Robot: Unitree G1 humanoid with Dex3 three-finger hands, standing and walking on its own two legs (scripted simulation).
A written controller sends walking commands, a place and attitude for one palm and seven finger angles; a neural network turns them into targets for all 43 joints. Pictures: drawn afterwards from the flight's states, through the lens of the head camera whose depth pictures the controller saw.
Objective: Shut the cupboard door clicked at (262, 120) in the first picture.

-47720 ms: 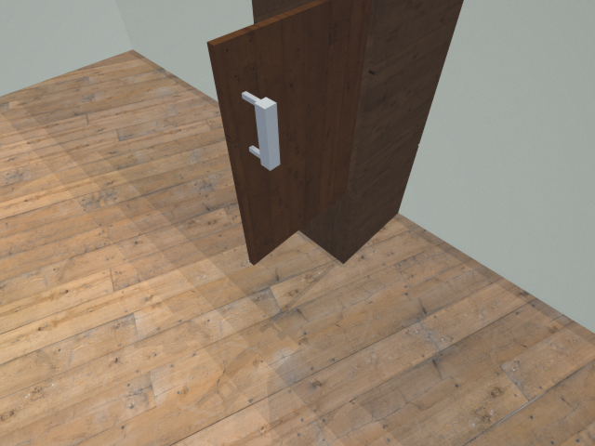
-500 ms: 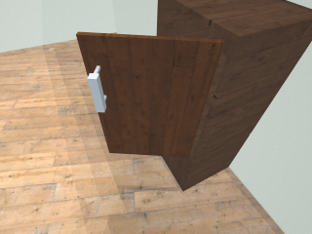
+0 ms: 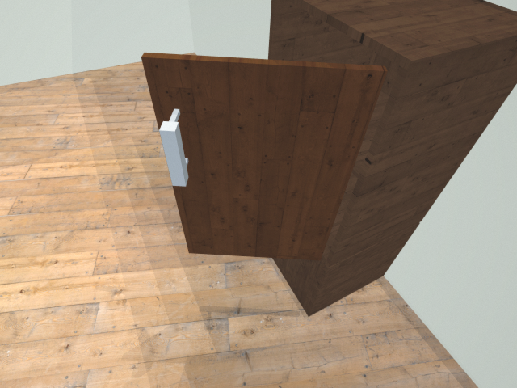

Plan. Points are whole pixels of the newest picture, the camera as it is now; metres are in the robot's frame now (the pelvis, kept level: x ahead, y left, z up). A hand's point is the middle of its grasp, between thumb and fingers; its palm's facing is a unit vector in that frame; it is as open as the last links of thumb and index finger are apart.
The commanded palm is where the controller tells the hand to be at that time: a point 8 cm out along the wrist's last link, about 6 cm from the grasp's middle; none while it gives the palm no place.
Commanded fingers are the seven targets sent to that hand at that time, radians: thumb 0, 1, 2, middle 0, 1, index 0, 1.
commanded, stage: shuffle to correct the standing spot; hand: left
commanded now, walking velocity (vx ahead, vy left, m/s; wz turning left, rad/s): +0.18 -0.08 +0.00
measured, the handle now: (178, 147) +0.51 +0.19 +0.09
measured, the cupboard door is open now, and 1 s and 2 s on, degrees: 60 60 60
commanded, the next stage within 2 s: come to a stop and stand still in 0.06 s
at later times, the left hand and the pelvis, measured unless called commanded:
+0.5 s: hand out of the picture +0.05 +0.15 -0.17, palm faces +0.04 -0.98 -0.19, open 7.3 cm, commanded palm none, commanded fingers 0.00 0.90 0.90 -0.20 -0.30 -0.20 -0.30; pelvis +0.05 -0.01 +0.01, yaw +0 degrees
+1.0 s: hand out of the picture +0.04 +0.19 -0.17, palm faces -0.02 -0.97 -0.24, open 7.4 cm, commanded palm none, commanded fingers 0.00 0.90 0.90 -0.20 -0.30 -0.20 -0.30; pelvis -0.04 +0.00 -0.01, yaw +0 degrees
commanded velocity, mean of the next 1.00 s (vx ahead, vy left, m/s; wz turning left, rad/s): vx -0.02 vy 0.00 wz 0.00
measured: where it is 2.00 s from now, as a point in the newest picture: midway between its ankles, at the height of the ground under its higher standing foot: outside the picture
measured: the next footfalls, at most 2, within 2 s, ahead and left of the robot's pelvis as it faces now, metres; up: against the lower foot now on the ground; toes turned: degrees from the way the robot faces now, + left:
right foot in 1.98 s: -0.06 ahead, -0.11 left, +0.00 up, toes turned +1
